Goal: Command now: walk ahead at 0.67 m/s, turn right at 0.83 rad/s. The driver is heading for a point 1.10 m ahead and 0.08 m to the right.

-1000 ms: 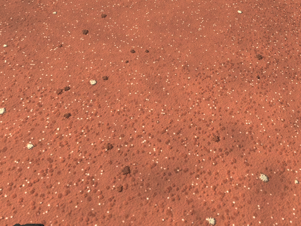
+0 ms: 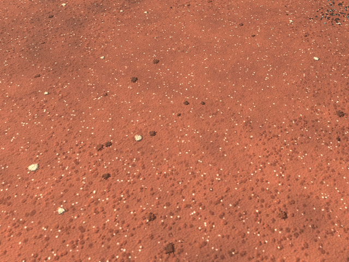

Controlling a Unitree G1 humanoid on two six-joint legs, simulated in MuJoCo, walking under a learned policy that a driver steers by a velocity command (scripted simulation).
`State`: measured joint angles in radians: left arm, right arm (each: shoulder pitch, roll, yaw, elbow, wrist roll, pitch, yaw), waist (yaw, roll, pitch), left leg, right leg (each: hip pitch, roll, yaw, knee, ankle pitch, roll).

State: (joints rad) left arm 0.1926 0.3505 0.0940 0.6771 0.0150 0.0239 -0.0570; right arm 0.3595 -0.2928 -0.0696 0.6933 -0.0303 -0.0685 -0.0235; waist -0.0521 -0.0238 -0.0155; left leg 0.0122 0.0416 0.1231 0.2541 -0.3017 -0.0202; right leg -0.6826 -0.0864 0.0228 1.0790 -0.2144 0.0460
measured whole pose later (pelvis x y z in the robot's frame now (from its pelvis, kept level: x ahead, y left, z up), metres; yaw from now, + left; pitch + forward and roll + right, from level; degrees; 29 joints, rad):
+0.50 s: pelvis +0.32 -0.18 -0.01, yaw -22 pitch +1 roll +0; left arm 0.41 0.27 0.03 0.79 0.00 -0.07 0.00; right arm 0.18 -0.28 -0.01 0.68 -0.01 -0.07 0.03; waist 0.03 0.04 0.04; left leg -0.77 0.14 0.02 0.90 -0.03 -0.01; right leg 0.01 0.17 0.03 0.29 -0.30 -0.14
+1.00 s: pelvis +0.53 -0.30 -0.01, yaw +0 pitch +2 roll -2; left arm 0.14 0.26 0.01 0.63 0.00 0.00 0.02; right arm 0.22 -0.34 -0.08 0.60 0.03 0.05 -0.05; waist -0.02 0.01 0.02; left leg -0.42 -0.19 -0.27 0.46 -0.07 0.05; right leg -0.43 0.06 0.18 0.70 -0.32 0.09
